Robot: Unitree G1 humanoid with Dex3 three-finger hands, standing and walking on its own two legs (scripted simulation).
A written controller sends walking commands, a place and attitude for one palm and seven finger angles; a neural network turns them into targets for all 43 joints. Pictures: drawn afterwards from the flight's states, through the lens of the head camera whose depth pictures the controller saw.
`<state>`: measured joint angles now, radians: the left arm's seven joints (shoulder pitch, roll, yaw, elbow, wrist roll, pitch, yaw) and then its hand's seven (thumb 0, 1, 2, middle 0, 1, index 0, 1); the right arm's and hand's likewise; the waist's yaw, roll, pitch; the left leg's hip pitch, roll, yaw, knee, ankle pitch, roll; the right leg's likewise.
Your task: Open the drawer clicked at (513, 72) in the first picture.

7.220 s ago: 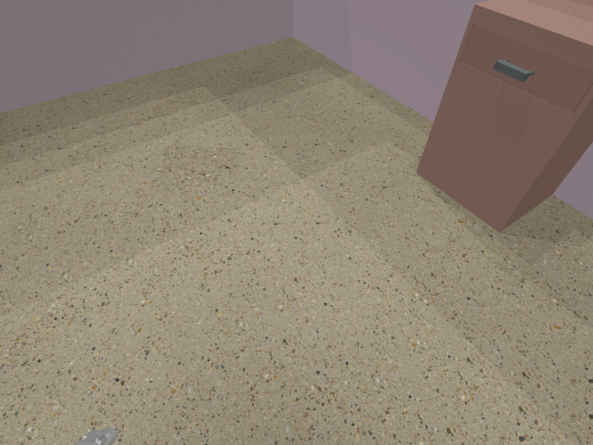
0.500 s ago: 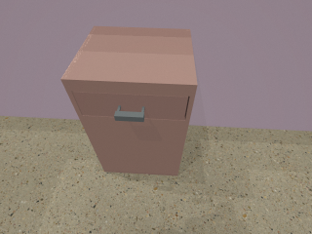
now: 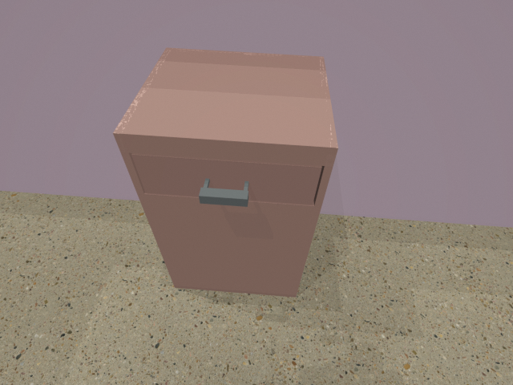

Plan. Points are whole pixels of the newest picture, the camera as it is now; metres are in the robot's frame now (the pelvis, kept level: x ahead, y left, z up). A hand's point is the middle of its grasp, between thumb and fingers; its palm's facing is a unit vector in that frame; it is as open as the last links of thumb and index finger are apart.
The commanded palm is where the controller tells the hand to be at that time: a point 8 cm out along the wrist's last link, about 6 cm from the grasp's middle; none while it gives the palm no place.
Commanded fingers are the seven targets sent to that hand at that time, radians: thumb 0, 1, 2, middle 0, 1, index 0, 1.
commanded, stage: shuffle to correct the standing spot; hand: left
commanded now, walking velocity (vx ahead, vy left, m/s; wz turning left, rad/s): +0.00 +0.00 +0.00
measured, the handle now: (225, 190) +0.57 +0.11 -0.10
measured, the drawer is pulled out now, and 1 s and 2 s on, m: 0.00 0.00 0.00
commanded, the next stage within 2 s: come to a stop and stand still in 0.28 s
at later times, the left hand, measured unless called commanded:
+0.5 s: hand out of the picture +0.03 +0.11 -0.17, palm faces +0.04 -0.98 -0.20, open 7.4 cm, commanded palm none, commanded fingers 0.00 0.90 0.90 -0.20 -0.30 -0.20 -0.30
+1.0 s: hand out of the picture +0.02 +0.15 -0.18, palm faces +0.05 -0.97 -0.23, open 7.4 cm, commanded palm none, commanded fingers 0.00 0.90 0.90 -0.20 -0.30 -0.20 -0.30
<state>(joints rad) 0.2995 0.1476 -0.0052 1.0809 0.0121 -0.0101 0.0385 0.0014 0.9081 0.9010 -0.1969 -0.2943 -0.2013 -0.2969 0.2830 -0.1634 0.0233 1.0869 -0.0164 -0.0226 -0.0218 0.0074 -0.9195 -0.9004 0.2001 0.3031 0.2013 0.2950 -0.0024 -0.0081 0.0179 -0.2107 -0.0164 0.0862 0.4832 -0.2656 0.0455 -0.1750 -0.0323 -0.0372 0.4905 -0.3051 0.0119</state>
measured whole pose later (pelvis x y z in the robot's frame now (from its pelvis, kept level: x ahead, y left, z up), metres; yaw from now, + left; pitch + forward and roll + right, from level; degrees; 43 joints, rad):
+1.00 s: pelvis +0.01 -0.03 -0.01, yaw -1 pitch -1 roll -1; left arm 0.34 0.15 0.01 1.01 0.03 -0.01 0.06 0.00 0.90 0.90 -0.20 -0.29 -0.21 -0.30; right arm 0.20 -0.16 -0.02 0.93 -0.01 0.01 -0.01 0.00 -0.91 -0.90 0.20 0.30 0.20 0.29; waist 0.02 0.02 0.01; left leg -0.23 -0.01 0.03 0.60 -0.36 0.03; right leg -0.25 0.00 -0.12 0.58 -0.32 -0.04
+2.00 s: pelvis +0.04 +0.02 +0.00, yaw -4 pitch -1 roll +0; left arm 0.29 0.12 0.00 1.12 0.01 0.01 0.05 0.01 0.92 0.90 -0.20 -0.29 -0.20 -0.30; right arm 0.29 -0.14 0.03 1.12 -0.01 -0.03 -0.04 0.00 -0.91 -0.90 0.20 0.30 0.20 0.30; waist 0.00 0.01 0.04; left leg -0.10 -0.08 0.10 0.44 -0.33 0.10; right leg -0.18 -0.06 -0.04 0.51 -0.30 0.04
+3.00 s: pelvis +0.04 -0.04 +0.00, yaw -3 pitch +0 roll +0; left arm 0.32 0.11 -0.01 1.13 0.01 -0.01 0.04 0.01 0.92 0.90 -0.20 -0.29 -0.20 -0.30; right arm 0.31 -0.11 0.03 1.16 -0.01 -0.03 -0.04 0.00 -0.91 -0.90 0.20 0.30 0.20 0.29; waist 0.01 -0.01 0.03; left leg -0.09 -0.01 0.07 0.42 -0.32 0.02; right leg -0.16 0.01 -0.08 0.47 -0.30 -0.04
